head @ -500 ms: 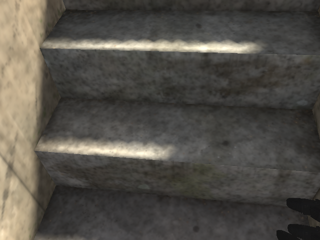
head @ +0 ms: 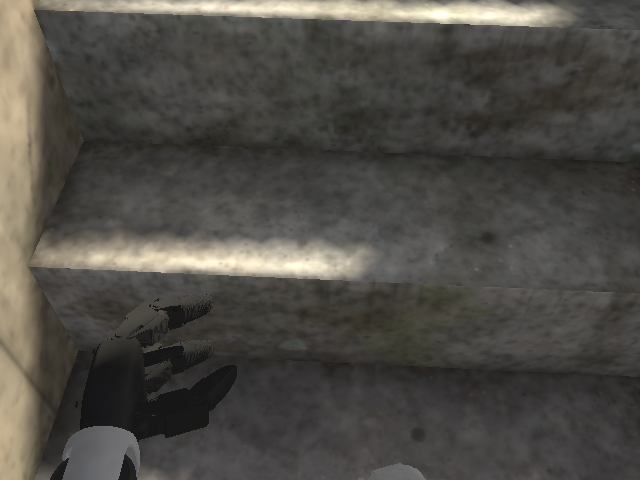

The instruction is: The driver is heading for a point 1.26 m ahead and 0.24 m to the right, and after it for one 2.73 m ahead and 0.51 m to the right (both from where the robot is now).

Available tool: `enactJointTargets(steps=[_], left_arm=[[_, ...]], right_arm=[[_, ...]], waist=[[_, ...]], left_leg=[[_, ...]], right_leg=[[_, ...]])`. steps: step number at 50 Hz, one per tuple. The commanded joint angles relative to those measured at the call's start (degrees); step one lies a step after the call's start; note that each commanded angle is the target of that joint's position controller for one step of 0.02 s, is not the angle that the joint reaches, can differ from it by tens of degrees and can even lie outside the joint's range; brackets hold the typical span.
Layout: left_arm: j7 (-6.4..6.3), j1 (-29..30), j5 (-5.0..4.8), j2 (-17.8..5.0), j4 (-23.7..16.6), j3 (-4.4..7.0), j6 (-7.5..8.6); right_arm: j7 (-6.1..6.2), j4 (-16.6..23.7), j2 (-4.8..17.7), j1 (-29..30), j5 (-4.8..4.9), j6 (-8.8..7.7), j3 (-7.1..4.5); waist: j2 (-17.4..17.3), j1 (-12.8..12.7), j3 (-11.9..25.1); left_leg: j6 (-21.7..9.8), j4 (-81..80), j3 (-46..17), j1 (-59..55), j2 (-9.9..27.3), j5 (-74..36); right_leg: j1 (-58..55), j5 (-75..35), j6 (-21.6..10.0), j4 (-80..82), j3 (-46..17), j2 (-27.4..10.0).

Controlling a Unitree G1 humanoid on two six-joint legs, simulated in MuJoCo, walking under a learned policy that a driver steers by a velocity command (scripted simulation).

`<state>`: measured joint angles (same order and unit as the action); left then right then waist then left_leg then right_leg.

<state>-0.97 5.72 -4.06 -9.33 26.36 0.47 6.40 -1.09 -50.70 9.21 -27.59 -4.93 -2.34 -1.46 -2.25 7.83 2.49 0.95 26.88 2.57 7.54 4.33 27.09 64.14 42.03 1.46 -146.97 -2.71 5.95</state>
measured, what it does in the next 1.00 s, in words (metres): climbs, turning right: right foot 0.22 m higher, then left foot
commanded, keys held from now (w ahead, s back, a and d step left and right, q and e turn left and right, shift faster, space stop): w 0.26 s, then w+e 0.74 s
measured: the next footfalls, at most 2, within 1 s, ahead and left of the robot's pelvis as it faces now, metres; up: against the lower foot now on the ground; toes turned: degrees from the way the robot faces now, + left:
right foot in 0.20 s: +0.16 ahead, -0.13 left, +0.22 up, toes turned +3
left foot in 0.56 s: +0.14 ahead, +0.22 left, +0.21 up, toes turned +1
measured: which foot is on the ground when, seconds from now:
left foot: down 0.00-0.16, up 0.18-0.54, down 0.56-1.00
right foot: up 0.00-0.18, down 0.20-0.52, up 0.54-1.00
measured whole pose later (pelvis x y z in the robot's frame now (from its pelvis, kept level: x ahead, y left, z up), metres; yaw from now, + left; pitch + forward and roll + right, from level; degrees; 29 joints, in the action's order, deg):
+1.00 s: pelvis -0.02 +0.09 +0.14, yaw -17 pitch -2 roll +1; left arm -0.2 -4.0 -2.7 -14.0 33.9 3.3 -5.4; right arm 10.7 -31.1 12.9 -18.1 -0.1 1.1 -2.9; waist 1.5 3.6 -2.9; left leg 0.5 62.0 10.8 34.6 13.9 24.6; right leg 24.5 -1.5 2.6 -63.1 -0.1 -5.8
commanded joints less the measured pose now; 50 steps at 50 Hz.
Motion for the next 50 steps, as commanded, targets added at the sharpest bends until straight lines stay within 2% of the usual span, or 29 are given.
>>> enactJointTargets(steps=[1,2,3,4,5,6,7,8,9,10,11,13,16,21,22,23,25,27,28,29,30,32,34,35,38,41,44,46,50], left_arm=[[0.93,3.43,-0.16,5.48,-11.23,-5.36,0.13],[1.25,7.33,1.04,2.32,-12.56,-5.44,-0.96],[0.83,13.68,3.92,1.06,-11.82,-5.41,-1.93],[0.54,13.66,5.08,0.44,-10.28,-4.71,-3.11],[-0.98,6.56,5.25,-1.7,-8.63,-2.7,-3.44],[0.41,9.32,3.55,-1.21,-5.03,-2.73,-2.29],[-0.83,-11.74,4.81,-3.98,0.41,-1.52,-2.67],[-0.68,-23.41,5.52,-7.29,7.67,0.66,-3.98],[-0.83,-28.38,6.22,-8.02,14.2,1.46,-5.46],[-0.13,-29.91,7.53,-6.54,18.46,1.51,-6.77],[1.03,-30.71,7.67,-8.23,20.64,2.01,-6.66],[1.46,-26.4,5.85,-3.93,23.46,1.87,-5.44],[-0.48,-18.45,3.29,-0.02,26.73,1.11,-5.46],[-2.12,-6.36,6.7,-10.54,22.77,3.0,-4.57],[-2.62,-2.52,5.96,-10.94,20.34,2.99,-4.49],[-3.77,-7.49,4.92,-11.27,19.96,3.39,-4.42],[-5.21,-3.28,4.38,-12.94,16.93,3.61,-4.0],[-3.48,-4.14,3.0,2.38,12.88,-0.68,-3.46],[-0.75,-9.33,3.61,8.33,14.58,-2.73,-1.35],[-2.07,-29.55,1.95,10.03,17.18,-1.51,-2.36],[-3.9,-38.81,2.18,2.88,15.81,0.04,-4.12],[-6.24,-25.6,2.57,-5.48,11.9,1.51,-9.91],[-5.65,-8.29,3.55,-9.63,7.1,2.57,-14.2],[-4.69,-6.11,3.26,-7.47,4.81,1.58,-14.19],[-3.51,-11.8,2.47,-6.93,5.66,3.0,-12.45],[-0.79,-7.23,1.84,-4.73,2.07,2.5,-11.79],[1.02,-7.47,1.63,-6.42,3.06,2.98,-11.62],[1.08,-9.62,0.87,-5.61,4.26,2.85,-11.48],[0.82,-14.18,1.94,-5.39,7.57,3.42,-11.54]], right_arm=[[4.74,2.06,16.94,-1.13,3.08,-0.36,-3.86],[6.14,4.28,16.96,7.74,4.48,-1.53,-3.76],[6.37,5.12,14.29,16.62,4.69,-0.52,-2.68],[6.16,5.86,14.13,17.89,5.92,0.2,-2.31],[5.21,4.14,17.17,12.62,7.12,-0.76,-2.5],[4.54,0.74,11.36,-1.25,8.76,-2.97,-0.49],[2.48,-1.0,20.44,-4.87,7.52,-4.08,-3.19],[1.34,-0.54,19.8,-2.07,8.82,-3.92,-3.96],[-0.08,-2.35,13.2,-1.31,7.5,-3.67,-1.81],[-1.68,-3.57,8.88,1.78,5.99,-3.6,-0.97],[-3.08,1.44,2.23,16.11,7.01,-3.55,0.43],[-1.87,9.41,-3.55,27.41,6.91,-2.48,2.01],[-1.35,10.07,-1.12,17.0,6.33,0.83,2.71],[3.78,11.82,2.15,13.67,5.19,3.32,3.52],[4.39,11.69,3.23,14.42,5.96,3.46,2.97],[5.43,11.34,3.13,17.1,6.76,4.16,2.52],[6.11,8.34,5.67,5.11,6.55,4.6,-0.32],[4.78,0.19,6.58,-7.37,4.19,3.48,-2.03],[3.23,-0.76,4.35,-7.84,0.64,1.91,-0.11],[2.59,6.9,6.76,7.72,-3.42,1.42,1.42],[2.43,11.19,11.3,9.53,-0.06,1.66,-0.62],[5.55,14.09,9.42,19.5,3.6,5.04,0.24],[9.4,14.37,9.27,13.82,2.49,6.12,-0.62],[10.56,14.52,7.84,11.5,2.86,5.4,-0.27],[11.65,16.73,4.69,8.41,2.3,4.1,0.64],[11.63,18.38,7.87,4.61,4.73,3.72,-1.17],[11.81,21.86,9.18,8.73,4.82,3.34,-2.34],[12.97,22.82,12.09,9.68,4.78,2.44,-3.69],[11.34,25.53,10.94,15.95,4.75,2.49,-4.28]], waist=[[-8.56,-9.38,2.53],[-4.75,-11.61,-4.24],[3.7,-12.5,-5.46],[0.92,-11.99,-3.81],[-5.68,-13.94,4.01],[-1.89,-6.7,14.74],[-6.51,-15.22,26.95],[0.39,-17.28,30.88],[14.77,-16.05,32.79],[17.14,-16.61,29.83],[12.7,-19.32,16.6],[7.88,-15.67,1.1],[7.72,-4.75,-6.39],[13.47,2.76,-4.17],[13.45,3.96,-3.27],[11.64,-0.16,-2.84],[15.01,5.21,-0.84],[-3.12,4.41,-0.64],[-1.33,0.77,2.54],[-8.71,-14.76,6.49],[-10.56,-17.78,12.54],[-14.32,-16.46,0.29],[-11.02,-9.15,-4.6],[-8.97,-8.58,-3.67],[-5.47,-7.73,-0.99],[-5.19,-5.92,-1.17],[-2.66,-6.17,-0.01],[-5.11,-6.66,-1.26],[-6.24,-5.63,-1.18]], left_leg=[[-17.94,-7.18,-27.51,-26.47,28.28,-47.69],[-16.31,-15.98,-30.22,-7.65,30.06,-39.09],[-15.45,-28.48,-19.35,11.96,22.96,-47.29],[-15.03,-28.21,-10.64,28.45,16.74,-78.43],[-16.59,-15.89,-7.19,19.43,13.48,-126.7],[-14.54,3.56,-9.45,23.94,8.53,-151.03],[-15.25,10.54,-11.14,13.35,10.58,-147.85],[-13.89,21.04,-13.42,19.29,6.68,-111.23],[-12.8,34.86,-12.87,21.26,0.29,-47.49],[-12.12,58.83,-11.46,22.4,-4.01,-32.57],[-10.44,74.98,-7.9,28.61,-6.05,-21.9],[-9.68,95.24,-7.71,47.96,-7.56,-10.61],[-5.29,88.78,-7.25,49.54,-2.62,-12.81],[1.19,62.7,2.72,30.04,0.78,-20.61],[2.54,53.33,5.84,18.12,0.42,-19.6],[3.94,46.27,11.11,12.28,-0.95,-18.36],[2.99,30.22,6.08,-4.28,0.93,-11.74],[-0.72,7.79,-4.62,-10.24,5.15,-10.68],[0.4,14.6,-11.22,-6.75,8.75,-22.59],[-3.91,10.93,-25.02,3.45,24.5,-120.03],[-9.99,1.54,-37.47,-0.13,31.52,-96.09],[-15.14,1.51,-23.09,6.07,22.85,-58.27],[-11.86,-0.6,-18.3,13.39,17.28,-15.91],[-11.87,-2.95,-17.69,15.01,16.82,-4.18],[-11.78,5.7,-12.77,14.37,14.67,-1.72],[-13.47,6.85,-11.59,7.07,14.99,-14.62],[-13.68,12.94,-9.82,10.71,16.16,-17.54],[-12.59,15.62,-8.82,16.44,17.16,-7.43],[-8.61,22.0,-4.92,26.11,16.31,7.69]], right_leg=[[37.03,4.46,1.56,5.4,-11.28,-11.51],[28.35,-0.91,1.48,21.5,-9.88,-16.63],[3.3,-1.27,0.15,42.01,4.01,-13.69],[-28.36,-1.15,-3.06,54.32,13.08,-8.96],[-41.07,2.35,-4.76,52.51,16.0,-1.57],[-57.47,-13.44,-10.73,56.6,9.41,-4.62],[-61.87,-15.15,-11.33,74.65,0.84,-5.13],[-73.78,-19.11,-13.07,88.76,-9.46,-7.5],[-76.21,-22.37,-16.2,99.2,-22.11,-11.73],[-66.54,-7.7,-19.25,102.51,-28.2,-16.02],[-52.52,-6.24,-18.0,104.38,-24.11,-15.74],[-36.12,6.58,-16.04,113.06,-28.61,-17.51],[-25.32,10.87,-12.32,118.83,-21.89,-15.21],[-9.61,-4.26,-11.08,125.25,-7.87,-11.58],[-3.24,-8.6,-10.17,124.46,-2.49,-10.54],[-4.11,-9.19,-11.22,126.47,-2.8,-11.24],[-2.71,-7.19,-8.68,121.4,-8.22,-13.48],[-0.58,-19.3,-4.76,71.39,-0.62,-5.92],[0.75,-26.29,-5.04,37.58,-7.15,-4.91],[-9.06,-18.16,1.32,18.42,-16.85,2.85],[-9.12,-18.17,4.71,25.35,-16.43,0.45],[-5.37,-18.94,8.84,28.64,-8.52,-3.18],[-9.41,-27.12,9.69,42.07,-6.82,-6.59],[-12.02,-30.49,8.84,47.46,-4.22,-8.12],[-18.35,-42.4,7.65,45.04,-3.83,-3.77],[-18.16,-35.7,6.78,52.24,-2.7,-6.64],[-25.77,-38.7,5.73,61.93,-0.08,-8.33],[-30.57,-41.49,4.05,70.3,0.55,-9.97],[-43.58,-47.09,-1.93,99.22,5.02,-13.73]])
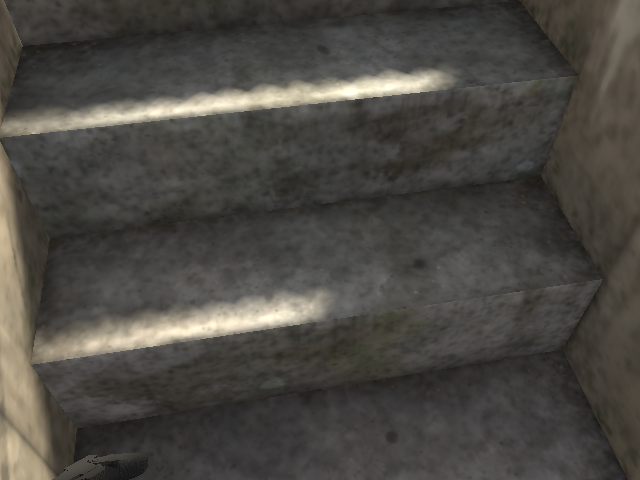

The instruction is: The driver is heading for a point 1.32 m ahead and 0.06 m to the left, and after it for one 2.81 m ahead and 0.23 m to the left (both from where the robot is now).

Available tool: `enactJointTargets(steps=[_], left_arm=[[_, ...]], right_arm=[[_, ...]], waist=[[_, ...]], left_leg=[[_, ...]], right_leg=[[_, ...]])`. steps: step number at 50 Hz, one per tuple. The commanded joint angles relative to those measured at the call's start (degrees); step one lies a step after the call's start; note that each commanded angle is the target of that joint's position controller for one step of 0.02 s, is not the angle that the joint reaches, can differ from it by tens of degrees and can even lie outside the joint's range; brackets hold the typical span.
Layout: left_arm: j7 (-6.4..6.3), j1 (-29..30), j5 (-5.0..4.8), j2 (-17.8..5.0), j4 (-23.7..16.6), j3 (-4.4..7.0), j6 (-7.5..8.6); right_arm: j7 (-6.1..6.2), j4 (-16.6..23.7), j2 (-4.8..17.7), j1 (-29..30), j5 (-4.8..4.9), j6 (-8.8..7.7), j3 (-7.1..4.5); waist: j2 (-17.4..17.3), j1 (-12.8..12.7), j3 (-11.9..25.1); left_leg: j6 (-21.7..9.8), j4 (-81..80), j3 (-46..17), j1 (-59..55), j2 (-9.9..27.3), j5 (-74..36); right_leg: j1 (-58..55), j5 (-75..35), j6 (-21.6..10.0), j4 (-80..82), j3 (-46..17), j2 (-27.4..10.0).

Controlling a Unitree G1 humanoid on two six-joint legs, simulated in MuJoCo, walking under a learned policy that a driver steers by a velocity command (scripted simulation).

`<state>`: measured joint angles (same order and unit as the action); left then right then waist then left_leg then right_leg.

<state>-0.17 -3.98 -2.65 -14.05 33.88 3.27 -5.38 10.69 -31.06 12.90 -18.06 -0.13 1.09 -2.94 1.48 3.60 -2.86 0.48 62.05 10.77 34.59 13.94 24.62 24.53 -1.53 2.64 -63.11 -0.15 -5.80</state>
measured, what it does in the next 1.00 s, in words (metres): walks ahead: right foot 0.21 m lower, then left foot 0.21 m higher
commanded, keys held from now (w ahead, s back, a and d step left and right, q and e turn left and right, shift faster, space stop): w+e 0.24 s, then w+q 0.76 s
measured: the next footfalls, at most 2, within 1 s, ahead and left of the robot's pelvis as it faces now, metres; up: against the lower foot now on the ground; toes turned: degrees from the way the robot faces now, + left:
right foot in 0.12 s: -0.07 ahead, -0.15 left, -0.21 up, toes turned -7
left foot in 0.56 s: +0.13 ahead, +0.00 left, +0.00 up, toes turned -9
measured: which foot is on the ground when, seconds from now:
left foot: down 0.00-0.08, up 0.10-0.54, down 0.56-0.84, up 0.86-1.00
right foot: up 0.00-0.10, down 0.12-0.56, up 0.58-0.88, down 0.90-1.00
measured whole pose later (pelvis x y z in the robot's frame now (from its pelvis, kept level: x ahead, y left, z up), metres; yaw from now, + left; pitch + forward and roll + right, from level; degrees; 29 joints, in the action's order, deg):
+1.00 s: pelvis +0.16 -0.13 +0.02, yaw +8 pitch +0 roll -4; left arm -2.8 -19.6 0.2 -11.7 47.7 2.8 1.5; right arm 1.1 -35.4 10.7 -11.4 1.9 -2.5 0.1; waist -5.3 -1.2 -0.7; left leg 0.4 132.8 -8.3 56.2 -3.6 23.5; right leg 20.4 34.6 2.3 -52.6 14.2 -3.7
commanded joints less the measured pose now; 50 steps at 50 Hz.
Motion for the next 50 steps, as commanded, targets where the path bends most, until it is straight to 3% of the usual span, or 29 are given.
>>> enactJointTargets(steps=[1,3,5,6,7,8,9,11,12,15,19,21,22,24,26,28,29,30,31,35,38,40,43,44,46,47,48,49,50], left_arm=[[0.39,-9.09,-1.44,0.95,3.65,0.14,2.13],[1.16,-16.12,0.08,-1.48,8.51,1.43,3.84],[1.92,-17.03,2.71,0.16,11.46,1.93,4.64],[2.29,-17.62,6.68,-0.61,10.94,1.14,5.87],[3.22,-13.96,7.85,-9.25,9.68,0.92,7.04],[3.38,-21.09,3.45,-13.48,10.85,3.37,6.61],[2.66,-26.37,2.48,-13.84,11.64,3.91,6.01],[-1.57,-25.09,3.08,-8.91,13.0,2.22,5.75],[-2.81,-21.22,3.76,-9.46,10.9,2.0,5.77],[-6.59,-22.12,5.86,-1.86,11.04,-0.98,5.16],[-9.6,-31.73,6.06,-4.85,11.68,-0.6,2.99],[-8.3,-36.61,4.13,-2.02,17.02,-1.18,4.42],[-7.87,-32.83,2.11,-2.09,16.5,-1.82,5.26],[-6.65,-25.85,3.65,-9.22,16.54,-0.43,6.84],[-6.53,-22.56,1.72,-13.46,14.75,0.9,7.29],[-6.08,-8.22,0.69,-15.64,8.27,2.6,7.26],[-5.04,-2.9,2.29,-9.01,2.11,0.91,7.59],[-2.9,5.11,2.63,1.49,-2.17,-2.79,9.54],[-2.35,4.47,2.72,5.2,-3.92,-4.36,9.82],[-1.73,-7.16,2.24,2.39,-2.38,-4.38,6.88],[-3.26,-6.71,2.94,-1.39,-5.03,-3.09,4.39],[-3.86,-9.47,3.66,1.8,-3.3,-3.58,4.62],[-3.99,-33.65,3.75,-3.64,6.34,0.74,3.86],[-4.43,-35.36,3.75,-4.14,11.52,1.81,4.56],[-2.59,-27.08,5.58,-1.96,11.11,-0.2,7.99],[-1.47,-20.14,5.95,-1.31,8.09,-0.73,8.84],[-1.49,-14.52,3.2,-3.17,6.95,0.11,8.9],[-2.54,-9.8,0.57,-5.22,7.27,0.9,8.94],[-2.7,-7.85,1.95,-3.42,9.81,0.02,8.63]], right_arm=[[-2.69,5.73,8.79,8.54,0.53,-3.35,-2.8],[-4.06,7.24,3.4,15.31,3.06,-3.04,-1.12],[-5.8,3.35,-2.79,11.69,0.83,-0.62,0.3],[-6.99,5.55,-7.37,14.74,0.39,-0.76,1.49],[-7.83,8.24,-13.61,12.69,-0.81,-2.32,3.34],[-8.39,7.89,-9.58,13.84,-1.37,-4.38,3.81],[-10.23,7.77,-8.23,15.3,-0.64,-5.39,4.39],[-8.9,8.85,-6.68,28.27,0.45,-4.7,4.07],[-8.49,5.07,-5.86,24.08,0.21,-4.6,3.96],[-6.93,2.58,-3.99,23.31,-2.71,-0.81,3.04],[-9.11,5.69,-10.41,32.84,-1.72,1.32,6.25],[-10.35,5.61,-13.56,34.64,1.3,0.0,7.39],[-11.06,6.8,-13.16,33.97,1.37,-0.64,6.9],[-10.66,2.01,-7.16,19.98,-1.16,-1.3,4.09],[-10.53,0.34,-1.31,13.94,-2.22,-0.11,2.37],[-9.62,-2.97,2.58,-0.48,-2.32,1.51,0.59],[-8.29,-5.36,7.0,-1.04,-2.72,1.39,-0.76],[-6.71,-3.51,6.62,3.14,-4.64,0.43,-0.34],[-6.37,-4.16,2.59,3.83,-1.4,-0.86,0.51],[-8.26,-10.46,1.85,6.88,2.15,-2.55,0.77],[-8.3,-9.68,3.74,12.7,1.41,-3.44,0.93],[-7.49,-7.02,5.58,15.93,0.16,-3.67,0.13],[-9.11,1.3,6.85,21.59,0.76,-2.64,-0.25],[-11.5,1.58,0.58,18.42,-0.52,-2.47,1.6],[-11.71,0.96,-12.43,11.61,1.71,-7.06,5.1],[-11.31,-0.87,-8.88,-2.98,0.82,-7.07,4.63],[-10.37,-0.84,-4.56,-7.38,1.65,-6.05,4.43],[-9.18,3.09,-2.87,-2.17,3.29,-4.71,4.68],[-7.79,4.79,-1.35,7.85,2.92,-3.09,4.14]], waist=[[-10.24,-3.69,6.32],[-4.0,-6.19,1.81],[14.04,-5.77,-0.13],[16.59,-6.03,-3.99],[22.88,3.02,-0.52],[18.75,-1.45,4.23],[9.52,-6.34,5.8],[1.46,-8.07,0.69],[7.4,-6.99,1.62],[4.15,-5.98,2.54],[8.55,-9.13,1.28],[9.55,-8.9,2.15],[9.87,-5.94,2.86],[15.27,-0.29,12.41],[17.46,0.72,16.86],[9.55,9.57,18.8],[-15.6,8.11,18.37],[-18.5,7.52,12.8],[-6.26,4.56,3.9],[-1.3,-5.36,-4.41],[-3.82,-9.33,-3.59],[-2.49,-12.91,2.48],[-6.12,-23.25,9.46],[4.89,-19.85,14.12],[4.5,-11.15,7.23],[1.04,-2.43,10.19],[0.57,1.37,10.65],[3.76,3.11,5.85],[1.56,1.48,-1.05]], left_leg=[[-8.94,-17.39,-15.1,5.88,10.0,34.05],[-4.57,-3.05,-7.58,16.21,8.51,23.65],[-2.23,34.44,2.97,14.72,-0.81,14.9],[-2.19,69.18,1.86,26.23,-6.41,13.82],[1.1,88.35,-1.88,41.98,-8.27,11.89],[4.35,85.11,-3.24,53.14,-6.88,6.24],[4.83,73.72,-9.81,57.91,-4.37,-6.93],[8.17,75.68,-15.25,63.66,-5.62,-11.28],[7.5,72.16,-15.1,64.0,-6.26,-10.68],[6.5,60.64,-15.93,48.34,-12.01,-9.98],[2.95,50.98,-13.9,53.3,-16.64,0.27],[-2.07,43.41,-4.68,39.48,-17.85,-1.82],[-3.74,34.92,-3.69,30.05,-18.33,4.7],[-4.17,28.27,5.67,5.42,-23.77,15.75],[-6.05,13.72,-1.09,0.9,-26.33,21.25],[-10.2,-19.57,-18.69,-14.91,-19.37,7.01],[-18.7,-28.3,-43.91,-29.97,-13.09,5.69],[-23.46,-35.17,-58.54,-21.95,-4.46,3.25],[-21.51,-31.93,-51.53,-14.1,-5.91,-3.51],[-11.65,-33.47,-34.5,-2.84,-10.02,-21.49],[-11.02,-34.05,-26.23,7.79,-14.59,-20.55],[-9.46,-31.6,-20.23,16.09,-17.11,-23.17],[-2.86,0.06,-17.47,24.87,-20.3,-42.52],[-1.2,33.16,-14.28,23.8,-23.13,-1.73],[-3.36,79.79,-20.67,38.72,-22.76,5.79],[-2.66,85.05,-25.11,41.65,-21.36,5.33],[0.21,83.32,-24.07,43.72,-15.34,1.11],[2.12,80.65,-22.79,46.52,-9.32,-2.48],[1.89,81.47,-19.52,47.49,-9.3,-1.4]], right_leg=[[-12.14,3.02,-4.08,13.26,9.51,0.18],[-20.19,-1.03,-10.34,34.08,7.98,-4.54],[-17.16,-7.52,-11.74,48.77,7.93,0.17],[-11.57,-22.23,-8.78,39.35,-0.08,-1.39],[-16.58,-57.14,-7.53,22.63,-7.47,-4.23],[-23.29,-44.39,-10.7,28.38,-17.12,-10.23],[-25.26,-0.59,-12.73,38.03,-31.6,-14.31],[-25.05,20.75,-14.85,49.61,-52.62,-21.76],[-30.03,18.36,-16.64,48.74,-47.76,-20.14],[-26.5,-34.02,-9.18,36.27,-25.14,-12.73],[-32.56,-45.39,-6.61,45.57,-11.93,-15.12],[-24.42,-33.75,-7.45,55.19,-5.4,-11.88],[-23.3,-60.9,-6.06,53.28,1.26,-11.09],[-21.28,-113.2,-10.97,48.37,4.42,-12.65],[-30.49,-131.93,-15.7,34.07,4.2,-15.34],[-27.18,-96.76,-13.84,15.3,-0.34,-15.64],[4.83,-14.52,-9.3,-10.46,-0.66,0.34],[21.24,22.42,-8.2,-46.76,-6.05,8.63],[30.45,32.93,-7.31,-61.94,-9.68,11.55],[33.78,37.67,-2.62,-71.4,-4.56,7.74],[21.85,22.22,0.75,-55.05,0.82,5.55],[1.86,10.66,0.48,-26.93,8.38,2.64],[-38.41,6.03,-4.79,18.7,5.53,1.92],[-41.65,-16.96,-7.74,29.27,-3.82,-3.91],[-34.87,-23.36,-16.86,22.56,-11.21,-11.97],[-33.24,-16.38,-19.83,27.65,-18.45,-17.8],[-29.69,19.64,-21.67,41.12,-27.71,-24.98],[-22.24,43.04,-19.14,49.64,-34.63,-29.45],[-16.53,40.92,-15.06,51.61,-24.37,-24.55]])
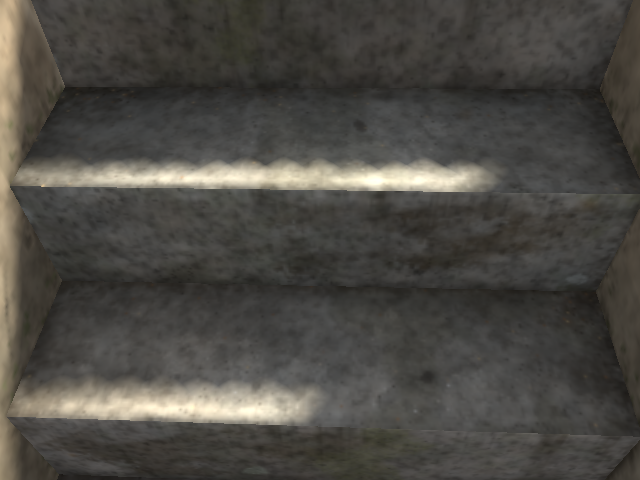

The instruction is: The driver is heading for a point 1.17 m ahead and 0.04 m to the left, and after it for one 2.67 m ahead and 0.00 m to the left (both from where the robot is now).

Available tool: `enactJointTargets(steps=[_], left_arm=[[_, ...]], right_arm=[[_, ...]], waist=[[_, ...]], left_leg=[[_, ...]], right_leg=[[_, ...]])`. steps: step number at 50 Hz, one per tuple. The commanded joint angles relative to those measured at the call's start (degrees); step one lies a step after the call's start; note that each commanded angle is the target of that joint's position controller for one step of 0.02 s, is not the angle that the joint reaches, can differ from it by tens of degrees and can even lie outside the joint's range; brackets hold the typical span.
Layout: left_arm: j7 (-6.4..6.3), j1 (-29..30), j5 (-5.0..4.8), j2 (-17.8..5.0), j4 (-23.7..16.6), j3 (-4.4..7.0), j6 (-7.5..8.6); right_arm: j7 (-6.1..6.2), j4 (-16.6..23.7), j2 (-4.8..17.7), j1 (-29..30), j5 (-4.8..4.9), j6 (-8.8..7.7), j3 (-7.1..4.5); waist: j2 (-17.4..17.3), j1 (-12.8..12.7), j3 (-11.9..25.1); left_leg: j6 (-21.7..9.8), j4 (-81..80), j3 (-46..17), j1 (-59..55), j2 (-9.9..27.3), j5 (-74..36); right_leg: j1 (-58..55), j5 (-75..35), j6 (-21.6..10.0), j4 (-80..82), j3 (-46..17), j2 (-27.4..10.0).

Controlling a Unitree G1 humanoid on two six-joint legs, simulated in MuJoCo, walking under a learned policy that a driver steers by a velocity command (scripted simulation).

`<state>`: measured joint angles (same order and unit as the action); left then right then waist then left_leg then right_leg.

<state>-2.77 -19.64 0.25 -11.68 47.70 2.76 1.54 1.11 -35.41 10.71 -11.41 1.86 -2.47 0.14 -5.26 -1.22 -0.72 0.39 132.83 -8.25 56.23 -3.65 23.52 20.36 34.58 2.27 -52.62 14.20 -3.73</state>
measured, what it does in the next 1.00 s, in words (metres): climbs: left foot 0.21 m higher, then right foot 0.21 m higher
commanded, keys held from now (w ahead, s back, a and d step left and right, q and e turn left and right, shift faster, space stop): w+q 0.30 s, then w+e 0.70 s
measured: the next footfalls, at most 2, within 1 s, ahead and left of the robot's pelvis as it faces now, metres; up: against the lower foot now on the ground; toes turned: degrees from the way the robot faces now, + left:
left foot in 0.24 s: +0.23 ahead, +0.21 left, +0.21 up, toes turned +14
right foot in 0.76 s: +0.52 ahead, +0.03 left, +0.42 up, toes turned +5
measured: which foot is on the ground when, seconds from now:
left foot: up 0.00-0.22, down 0.24-0.76, up 0.78-1.00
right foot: down 0.00-0.32, up 0.34-0.74, down 0.76-1.00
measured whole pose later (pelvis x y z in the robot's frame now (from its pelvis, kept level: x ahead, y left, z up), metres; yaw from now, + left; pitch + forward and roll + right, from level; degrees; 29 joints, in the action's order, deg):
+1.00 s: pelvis +0.50 +0.10 +0.47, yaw -3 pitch +1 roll +4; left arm 1.5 -33.6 1.9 -11.2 58.1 1.8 1.1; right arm 1.2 -34.4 6.8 0.7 0.2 -7.7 1.8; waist 1.0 -3.1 3.3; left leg -7.2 138.4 -3.9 71.9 1.4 8.2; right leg 16.4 19.4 -4.2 -35.8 -7.6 3.9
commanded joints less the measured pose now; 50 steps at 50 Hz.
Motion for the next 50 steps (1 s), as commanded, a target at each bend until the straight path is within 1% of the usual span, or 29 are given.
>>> enactJointTargets(steps=[1,3,5,9,11,12,13,14,15,16,17,18,19,21,22,24,26,30,32,34,36,37,38,39,40,43,45,49,50], left_arm=[[-0.49,7.72,0.38,-6.33,-3.1,0.34,2.07],[-1.99,2.12,2.67,-4.9,-1.08,-0.46,2.67],[-3.08,-4.64,2.28,-4.3,0.9,-1.15,1.03],[-2.99,-4.92,2.42,-13.32,-1.06,3.14,-0.79],[-3.65,-5.99,0.03,-17.51,-1.17,4.8,-1.77],[-3.65,-15.52,-1.74,-17.49,3.74,4.33,-1.36],[-3.06,-19.22,-0.75,-13.78,5.57,2.38,-1.22],[-2.45,-19.94,-0.55,-16.87,5.88,2.86,0.03],[-1.37,-16.49,-1.88,-18.11,2.6,3.22,1.7],[-0.89,-8.78,-3.38,-17.36,-0.62,2.99,4.77],[1.18,-2.79,-4.93,-10.4,-0.66,2.86,6.86],[2.91,4.62,-4.86,-6.02,-1.97,2.45,7.11],[2.46,12.3,-4.09,2.07,-9.41,-0.09,6.02],[2.14,12.48,-1.69,6.41,-10.72,-3.0,4.29],[2.11,7.72,-3.0,6.4,-9.67,-3.17,3.97],[0.38,2.08,-2.84,7.48,-7.39,-3.85,2.89],[-0.22,2.75,-2.67,6.03,-5.94,-3.03,0.47],[-1.44,15.88,-2.97,7.44,-15.45,-5.07,-1.14],[-0.88,23.47,-3.41,6.66,-19.47,-5.86,-1.86],[1.23,25.32,-3.99,6.1,-20.54,-6.05,-2.04],[0.89,11.37,0.09,-1.72,-16.17,-1.84,-2.89],[1.38,-0.22,3.16,-5.05,-14.62,-0.45,-2.84],[2.06,-5.65,3.06,-8.17,-10.94,1.21,-3.32],[2.06,-6.38,3.94,-15.07,-6.07,2.86,-4.44],[1.13,-5.66,3.24,-10.7,-5.53,1.64,-4.3],[1.78,-8.95,-0.96,-3.16,3.14,0.67,-0.32],[2.89,-3.04,1.73,3.06,5.04,-1.61,1.69],[5.31,-0.93,2.65,2.69,3.84,-2.48,1.09],[4.98,0.29,1.29,0.93,3.87,-1.92,1.46]], right_arm=[[2.2,10.6,3.18,5.84,1.76,2.25,0.08],[1.67,10.35,0.61,8.11,0.65,3.97,0.4],[1.8,8.42,-3.23,4.23,1.17,4.7,1.17],[-0.58,11.99,-4.61,14.84,-0.34,5.04,2.71],[-2.08,15.49,-3.93,21.92,1.42,4.39,3.79],[-2.12,15.71,-3.62,22.82,3.18,4.89,2.9],[-2.68,13.24,1.98,19.1,1.83,4.09,0.88],[-1.79,12.34,5.66,10.34,2.01,4.91,-1.44],[-1.11,9.53,7.7,0.76,1.65,4.43,-2.89],[1.89,7.01,10.45,-7.42,0.2,5.22,-4.42],[2.49,-1.52,12.71,-18.48,-3.74,3.33,-4.73],[0.63,-5.41,7.66,-20.09,-4.15,2.0,-3.6],[-0.56,-7.21,4.39,-12.13,-3.72,0.54,-2.54],[-2.53,-10.39,-3.22,-3.83,-2.92,-2.15,-1.01],[-3.2,-11.56,-4.86,-2.46,-2.7,-2.75,-0.89],[-2.85,-13.55,-2.49,-7.18,-1.21,-2.86,-1.57],[-1.19,-14.99,-0.64,-8.4,-4.15,-2.3,-1.8],[0.7,-17.35,-1.88,-6.28,-5.23,-1.46,0.17],[2.67,-18.13,2.92,-8.53,-3.45,-0.85,-1.02],[4.24,-18.6,11.05,-12.5,-0.93,-0.94,-2.26],[4.74,-19.54,19.46,-13.95,0.0,-1.26,-4.02],[3.4,-16.17,23.59,-5.18,2.67,-1.36,-6.11],[2.79,-13.77,21.21,-2.95,2.59,-2.03,-6.05],[1.0,-9.66,12.34,-1.0,-0.54,-4.44,-4.72],[-2.18,-13.14,9.34,-4.12,-2.08,-6.06,-4.73],[-2.14,-4.52,-3.65,9.83,-3.12,-5.32,-1.2],[-0.91,-0.08,-6.04,7.8,-2.4,-5.42,0.9],[0.47,1.17,-10.11,6.49,-0.9,-4.68,4.69],[0.3,3.68,-9.64,8.08,-1.99,-4.63,4.84]], waist=[[8.23,5.34,-7.53],[3.91,3.12,-12.12],[6.49,1.98,-12.32],[6.24,-0.25,-5.97],[10.17,-1.24,-7.63],[17.16,-1.8,1.27],[8.41,-0.94,7.16],[12.91,4.68,15.25],[15.7,8.86,21.12],[7.36,14.22,20.42],[-6.9,13.1,23.77],[-2.35,12.74,20.99],[-1.07,6.78,7.33],[1.09,2.28,-0.3],[1.54,-0.08,-1.26],[2.15,-0.49,-2.02],[2.82,-0.33,-3.52],[-0.45,-2.57,-8.9],[0.1,-1.25,-8.66],[-4.37,-2.92,1.54],[-9.88,-10.68,14.77],[-13.3,-16.01,19.38],[-8.86,-16.48,21.23],[21.17,-10.16,19.97],[22.81,-5.99,26.31],[7.27,-2.57,-2.13],[8.02,2.44,-4.29],[8.76,4.04,-8.16],[6.48,5.41,-8.88]], left_leg=[[2.63,7.63,-0.11,22.63,8.82,-5.14],[1.8,4.02,-3.29,20.27,8.2,-13.85],[0.43,7.48,-2.47,25.91,7.51,-10.95],[-0.92,-25.91,8.91,20.1,13.47,-8.62],[-3.38,-58.15,21.73,-4.28,9.15,9.21],[-5.27,-59.4,25.16,-19.3,1.72,18.76],[-8.55,-61.72,30.49,-26.62,-5.57,15.21],[-11.23,-70.97,26.18,-41.12,-7.45,12.89],[-17.06,-72.49,1.9,-52.62,-3.9,16.6],[-23.6,-95.54,-28.07,-57.84,7.07,26.55],[-28.76,-111.41,-53.5,-57.39,18.29,19.47],[-22.9,-110.94,-51.05,-52.93,19.26,27.85],[-16.73,-103.41,-31.04,-40.75,16.98,14.43],[-12.12,-95.89,-14.63,-32.85,15.07,-0.86],[-11.34,-97.81,-10.89,-33.38,16.29,-4.99],[-9.17,-104.85,-5.25,-39.69,18.35,-16.05],[-10.44,-111.39,-1.68,-40.27,21.11,-18.69],[-6.81,-118.47,10.8,-36.72,19.14,-21.01],[-7.87,-125.32,14.42,-29.8,16.12,-22.33],[-10.38,-132.64,17.73,-25.55,15.64,-68.16],[-13.65,-111.19,18.22,-45.86,20.83,-144.33],[-13.45,-98.7,16.13,-59.0,22.8,-151.6],[-11.92,-83.1,13.89,-56.88,21.03,-134.7],[-7.02,-57.35,9.98,-28.97,4.87,-58.13],[-4.53,-28.32,-2.86,-17.61,-1.62,-21.82],[-6.25,-9.57,0.9,3.02,2.35,-13.71],[-8.44,3.96,1.17,11.17,3.1,-14.87],[-7.56,14.89,8.09,26.55,5.99,-13.46],[-5.98,8.81,11.04,24.38,7.5,-11.85]], right_leg=[[-5.06,0.2,-13.79,41.98,-32.94,-26.79],[0.96,-9.05,-13.32,40.91,-22.52,-23.54],[-6.69,-18.22,-11.42,37.8,-16.8,-21.57],[-16.89,-36.34,-7.33,37.53,-3.98,-15.89],[-7.03,-57.27,-10.53,47.41,-0.93,-13.67],[-10.61,-84.87,-13.94,44.69,-5.29,-16.27],[-15.52,-117.3,-14.22,32.86,-1.58,-13.13],[-15.26,-118.75,-13.42,24.98,-2.74,-13.13],[-1.73,-117.62,-11.78,10.4,-6.66,-10.69],[10.98,-66.52,-8.5,-11.51,-11.12,-0.89],[16.93,-29.94,-7.02,-41.72,-22.29,5.34],[20.98,-28.31,-8.36,-55.37,-32.49,7.33],[25.23,-29.05,-9.58,-59.01,-28.44,7.72],[34.41,-25.8,-12.03,-71.68,-27.62,7.92],[36.6,-21.62,-11.97,-74.45,-27.78,8.14],[45.36,-15.12,-10.37,-77.22,-27.32,7.05],[50.02,-17.43,-7.41,-87.08,-23.08,7.92],[61.11,-17.11,-6.21,-89.31,-21.53,5.19],[51.67,-23.04,-6.13,-69.48,-10.93,3.97],[13.43,-19.04,-9.22,-36.99,1.55,6.51],[2.03,1.38,-9.0,-35.54,3.17,13.48],[1.38,0.64,-10.5,-16.18,-5.11,12.45],[-5.52,-3.21,-12.98,-1.18,-18.38,12.1],[-17.63,-12.06,-23.83,20.92,-54.52,0.39],[-21.57,3.25,-29.38,32.36,-75.87,-7.68],[-0.12,10.25,-18.63,31.49,-56.36,-3.43],[0.45,-1.78,-15.02,31.84,-45.93,-0.46],[6.93,-21.35,-12.52,32.42,-32.98,-1.51],[12.42,-22.65,-12.42,34.98,-32.44,0.27]])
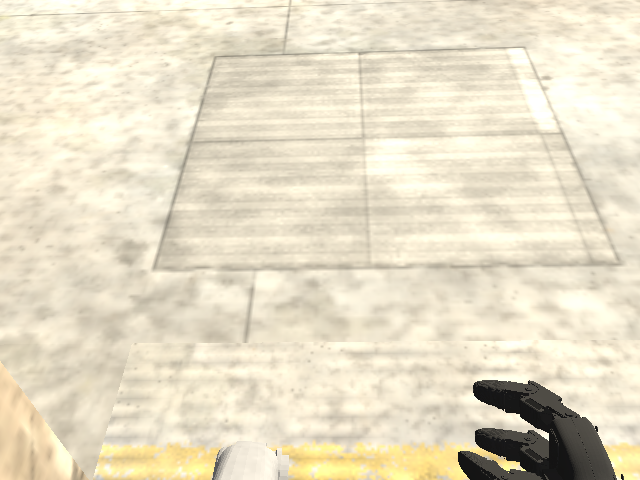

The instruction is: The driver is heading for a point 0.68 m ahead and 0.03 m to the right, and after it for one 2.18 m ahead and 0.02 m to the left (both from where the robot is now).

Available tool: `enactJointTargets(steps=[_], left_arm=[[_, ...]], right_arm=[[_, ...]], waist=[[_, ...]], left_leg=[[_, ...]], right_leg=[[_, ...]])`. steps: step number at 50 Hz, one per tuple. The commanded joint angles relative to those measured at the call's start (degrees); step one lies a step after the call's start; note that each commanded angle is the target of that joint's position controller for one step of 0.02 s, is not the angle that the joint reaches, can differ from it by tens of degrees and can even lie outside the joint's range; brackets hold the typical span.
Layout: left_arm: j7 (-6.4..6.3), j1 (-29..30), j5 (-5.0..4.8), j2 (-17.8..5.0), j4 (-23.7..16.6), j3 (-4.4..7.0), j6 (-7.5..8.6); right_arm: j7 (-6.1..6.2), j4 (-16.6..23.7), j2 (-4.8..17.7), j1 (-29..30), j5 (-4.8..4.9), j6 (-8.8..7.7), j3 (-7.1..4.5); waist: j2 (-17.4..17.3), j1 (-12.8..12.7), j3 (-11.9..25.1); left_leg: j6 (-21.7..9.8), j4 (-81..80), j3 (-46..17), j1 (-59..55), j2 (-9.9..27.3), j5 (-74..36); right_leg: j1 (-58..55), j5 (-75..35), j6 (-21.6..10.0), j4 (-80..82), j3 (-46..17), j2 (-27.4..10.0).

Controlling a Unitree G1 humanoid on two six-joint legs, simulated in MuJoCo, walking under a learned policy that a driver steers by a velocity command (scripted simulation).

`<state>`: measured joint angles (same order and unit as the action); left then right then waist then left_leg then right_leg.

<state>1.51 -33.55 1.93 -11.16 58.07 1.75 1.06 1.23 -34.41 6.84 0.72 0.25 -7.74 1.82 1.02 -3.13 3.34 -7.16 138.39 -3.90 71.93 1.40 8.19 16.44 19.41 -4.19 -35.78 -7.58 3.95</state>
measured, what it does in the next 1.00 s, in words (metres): climbs: left foot 0.21 m higher, then right foot 0.21 m higher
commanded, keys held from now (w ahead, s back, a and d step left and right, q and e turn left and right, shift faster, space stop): w+e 0.38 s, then w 0.08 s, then w+q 0.54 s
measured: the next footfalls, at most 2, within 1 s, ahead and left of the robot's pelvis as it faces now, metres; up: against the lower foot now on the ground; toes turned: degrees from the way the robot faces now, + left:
left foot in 0.20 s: +0.25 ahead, +0.15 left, +0.21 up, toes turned -4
right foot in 0.68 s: +0.50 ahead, -0.31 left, +0.42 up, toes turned -24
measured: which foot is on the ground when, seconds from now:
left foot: up 0.00-0.18, down 0.20-0.70, up 0.72-1.00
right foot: down 0.00-0.20, up 0.22-0.66, down 0.68-1.00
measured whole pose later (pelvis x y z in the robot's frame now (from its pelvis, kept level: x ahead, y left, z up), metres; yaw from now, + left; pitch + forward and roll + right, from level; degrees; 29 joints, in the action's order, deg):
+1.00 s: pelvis +0.47 -0.15 +0.42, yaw -7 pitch -4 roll +0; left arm -2.1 -18.8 2.0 -12.4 53.8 4.0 3.0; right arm 2.9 -42.1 4.0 -9.8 0.7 0.3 -3.4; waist -1.8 0.8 3.7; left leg -4.0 92.0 -0.5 51.3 0.0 6.6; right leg 11.5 17.9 1.7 -34.7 13.6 -10.1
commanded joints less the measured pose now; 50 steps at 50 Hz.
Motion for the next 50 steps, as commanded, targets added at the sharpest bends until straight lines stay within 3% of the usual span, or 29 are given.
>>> enactJointTargets(steps=[1,3,5,7,9,10,11,12,13,14,17,23,26,28,29,31,32,33,34,35,36,37,38,39,40,42,43,46,50], left_arm=[[0.21,13.54,-0.67,-1.31,-6.55,-0.51,2.17],[-2.25,7.62,-3.24,-3.31,-5.77,0.49,1.18],[-4.69,1.02,-2.95,-7.22,-4.77,2.31,-0.71],[-4.27,5.63,-2.34,-12.53,-8.67,3.72,-0.44],[-2.98,17.15,-4.18,-19.29,-11.53,6.09,2.3],[-2.05,23.78,-2.49,-14.63,-13.55,4.37,4.29],[-0.16,30.79,0.21,-2.53,-16.06,0.84,5.98],[1.93,18.83,-0.66,1.18,-14.63,1.38,5.13],[2.98,20.88,-1.24,1.12,-17.02,1.92,3.8],[2.23,27.05,-2.15,2.55,-20.65,0.66,1.45],[1.78,23.58,-4.11,3.48,-22.93,-1.44,-1.75],[-1.53,26.85,-5.79,7.58,-27.88,-3.45,-2.63],[-1.52,36.2,-6.11,7.85,-31.6,-4.45,-1.43],[1.08,44.12,-5.77,9.15,-35.39,-6.56,-0.1],[2.38,52.15,-3.56,8.44,-38.94,-6.78,-0.02],[2.66,58.85,-4.69,10.28,-41.18,-8.01,0.65],[2.36,52.16,-4.67,7.69,-38.9,-5.22,1.74],[1.65,42.12,-5.26,3.55,-36.87,-3.26,1.8],[-0.27,27.96,-4.84,-2.96,-32.27,-0.25,0.54],[-1.17,16.85,-3.1,-9.69,-28.13,2.07,-0.26],[-3.93,13.19,0.83,-15.68,-25.82,2.88,-1.37],[-3.71,16.32,5.77,-13.65,-28.65,1.92,0.77],[0.16,16.05,1.52,-9.18,-23.27,2.25,2.42],[0.57,17.56,-3.55,-8.86,-18.64,3.26,2.59],[0.24,20.73,-3.74,-2.47,-16.11,1.6,2.53],[0.18,22.51,-1.31,5.78,-11.72,-0.79,3.37],[-1.01,21.97,-1.13,1.93,-9.04,0.9,3.61],[-2.87,31.11,-0.49,0.67,-10.57,0.99,2.85],[-4.93,28.46,0.59,-7.59,-10.19,2.9,3.9]], right_arm=[[0.34,3.12,-5.22,-3.0,-1.09,1.37,3.32],[0.93,9.58,-4.46,10.88,-2.24,2.06,4.0],[1.81,11.98,-6.42,17.35,-4.08,2.96,4.7],[3.21,10.1,-0.28,8.57,-2.07,3.15,0.54],[4.02,3.96,12.91,-19.6,-1.49,4.28,-5.7],[2.7,-1.0,18.63,-30.3,-0.89,3.96,-8.33],[1.52,-7.28,24.89,-34.24,-1.35,4.53,-9.12],[1.68,-5.29,15.58,-25.96,-3.45,4.09,-7.32],[1.81,-5.99,9.55,-21.19,-0.06,4.64,-6.52],[2.17,-9.18,3.76,-17.87,1.75,5.52,-5.37],[1.43,-16.6,-4.05,-16.69,0.23,5.89,-2.25],[1.58,-18.57,8.34,-25.87,-1.96,4.1,-4.6],[1.73,-20.45,7.37,-33.69,-2.51,5.94,-4.06],[3.04,-19.89,6.81,-33.32,-1.92,5.96,-3.73],[2.9,-21.94,3.29,-35.45,-2.57,7.19,-2.86],[2.18,-22.74,7.64,-41.35,1.43,7.78,-4.17],[-0.48,-24.86,10.16,-40.61,-1.46,5.57,-4.32],[-1.42,-25.67,13.39,-41.76,-0.8,3.79,-4.61],[-1.24,-25.55,22.32,-40.13,2.15,2.08,-7.19],[-0.25,-22.78,20.24,-35.89,2.96,0.01,-7.12],[-1.5,-15.26,12.98,-29.62,2.1,-1.9,-5.73],[-1.25,-19.75,10.37,-34.79,2.59,-1.51,-6.49],[-2.76,-21.73,2.92,-34.31,3.23,-1.31,-5.94],[-3.14,-14.45,-4.42,-21.08,3.14,0.93,-3.95],[-2.66,-9.12,-4.95,-11.59,1.13,2.5,-3.3],[-1.45,-8.25,-0.85,-17.2,1.9,5.14,-3.4],[-0.52,-9.5,-1.16,-20.22,1.88,7.02,-3.52],[2.85,-10.09,6.3,-27.71,1.13,9.42,-8.91],[1.95,-6.74,7.84,-16.27,-0.22,8.33,-8.58]], waist=[[1.71,6.92,-11.69],[2.13,3.11,-10.02],[7.9,1.42,-2.99],[13.78,6.53,12.91],[16.66,17.92,26.1],[11.44,22.16,30.49],[-15.85,19.29,23.91],[-23.58,12.05,29.17],[-13.34,9.82,20.48],[-7.67,9.15,4.48],[-2.34,0.59,-8.68],[-2.98,1.4,-12.68],[-5.1,6.13,-14.47],[-6.99,5.04,-12.74],[-7.05,6.3,-10.09],[-12.5,9.86,-7.08],[-18.72,5.6,-0.58],[-22.32,0.82,7.0],[-23.59,-5.49,15.81],[-13.94,-9.97,21.66],[11.21,-8.29,27.52],[16.89,-6.72,38.12],[12.89,-3.05,34.02],[14.64,-1.57,19.9],[10.79,-0.61,6.9],[3.95,5.53,-3.48],[1.84,4.68,-6.03],[14.5,11.23,-12.59],[11.85,11.28,-12.25]], left_leg=[[2.84,1.16,9.07,8.09,2.5,2.37],[5.21,-16.99,11.62,2.72,4.95,2.15],[6.11,-31.46,16.53,-13.0,4.93,0.8],[3.93,-46.92,19.86,-42.2,-0.76,22.66],[2.08,-68.02,4.16,-62.31,-0.92,31.28],[0.5,-81.3,-5.44,-75.05,0.44,27.46],[-6.58,-95.9,-23.91,-80.13,10.4,-16.48],[-18.74,-113.15,-62.31,-84.12,23.32,-9.95],[-16.96,-115.77,-60.73,-76.57,27.64,10.05],[-13.56,-111.94,-43.97,-64.35,23.96,23.44],[-1.9,-113.16,-15.91,-47.42,16.15,22.73],[-2.23,-119.63,1.95,-55.04,16.43,8.47],[-2.01,-121.75,0.15,-70.06,18.52,1.87],[-0.05,-126.62,5.93,-66.45,15.05,6.29],[-0.66,-132.17,5.1,-60.16,13.29,7.04],[-4.51,-145.17,3.53,-51.64,16.19,-0.6],[-4.59,-136.15,6.36,-55.52,15.92,-53.05],[-2.59,-126.24,6.7,-64.0,14.69,-79.9],[-1.13,-117.74,4.16,-72.59,16.43,-88.82],[2.64,-100.97,0.71,-61.15,13.74,-82.88],[12.36,-74.5,1.75,-48.51,-1.73,-24.97],[15.33,-32.69,-8.99,-47.73,-9.39,5.46],[7.68,-26.96,-10.92,-36.42,-2.14,2.15],[3.65,-22.68,-3.95,-25.35,-2.28,-0.32],[0.35,-18.71,-1.84,-18.92,-0.3,-0.41],[-3.35,-23.49,-3.31,-23.13,1.83,-1.8],[-3.37,-26.04,-3.8,-22.81,0.93,-5.41],[0.89,-40.12,-3.73,-23.55,-0.6,1.05],[5.13,-51.82,2.34,-22.62,2.45,-3.75]], right_leg=[[17.74,-8.95,-5.97,19.45,-10.46,-6.5],[18.89,-10.81,-7.79,26.0,-12.52,-5.96],[15.88,-23.29,-11.41,35.39,-12.29,-10.22],[8.97,-78.37,-10.19,26.08,-6.64,-12.74],[-2.65,-120.91,-8.51,0.91,-5.46,-15.0],[-2.24,-113.22,-7.5,-13.14,-2.7,-14.16],[13.15,-48.56,-4.56,-32.45,1.51,-5.52],[32.79,-11.15,-0.08,-70.62,-13.66,7.84],[41.88,-4.68,-0.29,-91.21,-9.01,4.12],[49.51,-1.08,-0.66,-97.91,-2.16,0.65],[46.52,-6.96,-1.62,-91.64,-2.43,-3.8],[63.57,-9.29,3.39,-92.73,-1.33,-5.66],[80.81,-0.51,3.39,-100.01,-2.0,-6.97],[73.53,-4.34,4.65,-79.66,2.22,-12.78],[61.59,-11.43,4.65,-70.78,11.09,-15.36],[29.81,-1.94,2.64,-47.85,17.14,-15.47],[15.6,12.01,-0.48,-52.85,22.24,-8.35],[6.83,14.64,-2.77,-44.26,18.76,-5.55],[-0.21,12.5,-4.4,-33.92,10.77,-5.46],[-15.33,-1.33,-7.23,-25.21,-11.23,-13.24],[-23.6,-57.63,-17.43,6.45,-38.97,-28.38],[-23.45,-67.68,-20.99,11.17,-53.28,-39.68],[-20.87,8.18,-14.6,7.08,-38.89,-31.31],[-13.31,37.42,-9.63,9.33,-36.9,-28.41],[-2.02,35.27,-6.15,6.49,-26.55,-27.45],[10.67,22.13,-2.31,7.83,-11.44,-24.84],[8.41,12.72,-0.5,10.51,-7.4,-26.14],[14.11,12.18,1.07,17.2,10.34,-23.82],[10.58,11.18,-1.7,30.45,14.96,-23.81]])
Velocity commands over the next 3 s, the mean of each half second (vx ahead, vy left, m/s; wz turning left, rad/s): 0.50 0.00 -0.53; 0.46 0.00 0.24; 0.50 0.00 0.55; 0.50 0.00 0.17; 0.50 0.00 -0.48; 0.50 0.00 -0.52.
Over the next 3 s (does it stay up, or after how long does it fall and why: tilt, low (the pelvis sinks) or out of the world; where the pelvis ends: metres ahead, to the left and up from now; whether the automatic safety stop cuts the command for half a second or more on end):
stays up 1.60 0.03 0.42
